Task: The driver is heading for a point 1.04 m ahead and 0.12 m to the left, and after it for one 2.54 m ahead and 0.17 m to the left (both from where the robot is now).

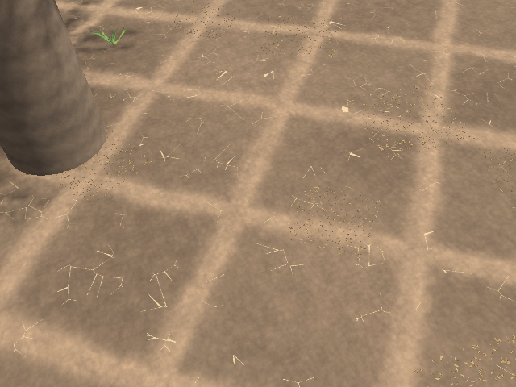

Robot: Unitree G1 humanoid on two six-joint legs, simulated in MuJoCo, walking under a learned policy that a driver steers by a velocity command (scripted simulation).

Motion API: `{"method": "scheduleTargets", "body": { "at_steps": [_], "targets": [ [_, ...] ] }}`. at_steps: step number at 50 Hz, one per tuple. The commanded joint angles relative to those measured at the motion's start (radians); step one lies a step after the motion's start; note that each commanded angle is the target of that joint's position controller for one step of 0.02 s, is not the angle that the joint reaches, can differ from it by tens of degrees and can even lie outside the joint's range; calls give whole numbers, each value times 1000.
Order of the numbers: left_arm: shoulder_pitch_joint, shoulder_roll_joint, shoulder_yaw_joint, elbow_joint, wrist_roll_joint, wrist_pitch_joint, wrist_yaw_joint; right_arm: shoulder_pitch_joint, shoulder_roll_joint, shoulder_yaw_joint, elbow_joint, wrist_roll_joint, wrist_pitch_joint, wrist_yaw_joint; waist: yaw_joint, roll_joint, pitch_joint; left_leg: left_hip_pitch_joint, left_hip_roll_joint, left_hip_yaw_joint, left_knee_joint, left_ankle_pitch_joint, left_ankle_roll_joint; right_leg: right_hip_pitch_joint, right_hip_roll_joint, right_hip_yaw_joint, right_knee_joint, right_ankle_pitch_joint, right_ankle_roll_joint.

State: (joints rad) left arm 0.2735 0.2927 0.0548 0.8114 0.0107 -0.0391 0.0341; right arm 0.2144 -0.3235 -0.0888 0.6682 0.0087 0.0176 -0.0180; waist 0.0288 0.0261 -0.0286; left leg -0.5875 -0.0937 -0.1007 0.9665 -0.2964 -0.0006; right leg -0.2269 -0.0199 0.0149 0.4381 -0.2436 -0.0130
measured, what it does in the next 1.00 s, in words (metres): walks ahead: left foot, then right foot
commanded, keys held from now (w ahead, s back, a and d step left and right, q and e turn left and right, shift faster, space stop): w+q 0.46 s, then w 0.12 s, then w+e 0.42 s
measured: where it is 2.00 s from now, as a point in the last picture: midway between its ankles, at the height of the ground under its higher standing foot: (215, 241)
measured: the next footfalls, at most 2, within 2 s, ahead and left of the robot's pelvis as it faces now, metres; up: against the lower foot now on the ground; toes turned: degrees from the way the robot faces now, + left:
left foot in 0.38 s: +0.23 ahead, +0.21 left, +0.00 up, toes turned +18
right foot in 0.92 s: +0.63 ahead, +0.14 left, +0.00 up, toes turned +15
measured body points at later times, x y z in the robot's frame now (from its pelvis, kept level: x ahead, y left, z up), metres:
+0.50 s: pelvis +0.18 +0.11 -0.02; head +0.21 +0.13 +0.43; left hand +0.13 +0.40 -0.14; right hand +0.43 -0.09 -0.10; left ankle +0.19 +0.20 -0.74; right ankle +0.11 -0.09 -0.65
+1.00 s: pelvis +0.48 +0.17 -0.02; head +0.51 +0.18 +0.42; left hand +0.58 +0.47 -0.12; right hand +0.61 -0.08 -0.14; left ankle +0.27 +0.24 -0.65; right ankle +0.59 +0.13 -0.74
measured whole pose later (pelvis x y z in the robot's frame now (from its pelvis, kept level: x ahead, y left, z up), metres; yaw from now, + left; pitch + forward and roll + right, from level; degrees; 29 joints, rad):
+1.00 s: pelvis +0.48 +0.17 -0.02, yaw +13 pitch +2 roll +0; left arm 0.14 0.30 0.05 0.70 -0.02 -0.08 -0.05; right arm 0.32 -0.29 -0.04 0.76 0.01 -0.07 0.00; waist -0.01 0.00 0.04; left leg -0.23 -0.04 -0.03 1.13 -0.45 0.02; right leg -0.47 0.09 -0.02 0.57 -0.14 -0.10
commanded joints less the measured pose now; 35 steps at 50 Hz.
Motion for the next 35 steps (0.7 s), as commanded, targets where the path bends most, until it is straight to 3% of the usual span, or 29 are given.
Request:
{"method": "scheduleTargets", "body": {
  "at_steps": [1,4,8,11,15,17,18,19,20,21,22,23,24,25,26,28,31,35],
  "targets": [
    [-36,123,24,-68,-6,-34,12,-17,-72,-26,-63,-1,-24,11,-3,-160,64,-243,87,3,181,97,-32,148,-236,227,-290,-198,-103],
    [43,128,26,-49,4,-38,6,-74,-47,-16,-93,10,-31,18,41,-152,86,-285,116,16,137,157,-51,198,-236,141,-303,-126,-121],
    [69,163,38,-39,1,-36,-2,-140,-27,-4,-138,14,-37,35,68,-162,111,-251,150,45,-46,207,-63,224,-257,52,-315,-28,-136],
    [86,186,48,-26,-9,-34,-9,-196,-6,10,-171,16,-40,54,87,-153,135,-184,167,91,-170,202,-43,216,-276,-16,-311,34,-139],
    [96,209,63,-6,-33,-25,-24,-224,-10,15,-200,20,-38,74,77,-140,155,-89,165,143,-282,102,26,242,-302,-80,-270,102,-124],
    [75,234,73,-5,-44,-18,-27,-175,-38,3,-198,14,-35,76,25,-155,113,55,113,193,-331,42,73,238,-303,-128,-165,399,-106],
    [55,241,74,-7,-49,-15,-25,-70,-67,-17,-171,12,-34,73,-48,-138,40,227,65,225,-394,80,103,214,-276,-185,-3,629,-82],
    [77,210,63,-9,-44,-18,-22,106,-131,-54,-114,15,-26,60,-127,-90,-77,505,11,230,-424,117,139,116,-225,-235,235,722,-49],
    [88,137,34,-36,0,-25,-25,268,-212,-81,-83,27,-14,37,-182,79,-181,822,198,-57,-436,70,207,-183,-178,-232,580,247,4],
    [108,42,0,-114,17,-59,-32,228,-308,-78,-111,27,-32,38,-90,300,-299,998,424,-665,-621,-197,387,-534,18,-65,865,-369,51],
    [-18,156,26,-119,-31,-86,-38,231,-204,-50,-113,17,-53,47,-163,137,-266,953,434,-667,-714,-218,361,-633,-18,69,946,-293,37],
    [-63,177,32,-141,-53,-101,-41,197,-160,-33,-96,7,-66,49,-139,121,-136,850,405,-522,-704,-104,325,-678,-56,51,915,-190,11],
    [-46,163,28,-120,-35,-105,-34,134,-127,-21,-101,8,-71,48,-94,39,-83,716,361,-395,-692,17,293,-615,-101,49,843,-106,4],
    [-28,157,31,-104,-12,-102,-32,69,-99,-11,-110,2,-72,47,-53,28,-42,599,317,-300,-701,127,272,-543,-128,51,760,-45,11],
    [-4,151,31,-94,-9,-90,-37,31,-79,-3,-119,-10,-75,44,-22,49,-29,524,288,-246,-728,210,264,-478,-144,54,730,-2,16],
    [18,124,27,-77,-4,-69,-43,18,-81,-1,-100,-12,-88,37,2,41,-21,456,273,-181,-758,369,275,-434,-134,31,686,39,40],
    [-60,92,15,-94,-2,-56,-44,49,-93,-1,-56,-7,-99,25,-15,30,32,433,250,-78,-786,474,257,-474,-123,15,522,183,66],
    [-203,52,-7,-120,-23,-67,-66,102,-105,1,-6,-8,-103,16,-80,35,81,423,229,22,-828,386,197,-402,-81,-24,237,440,33]
  ]
}}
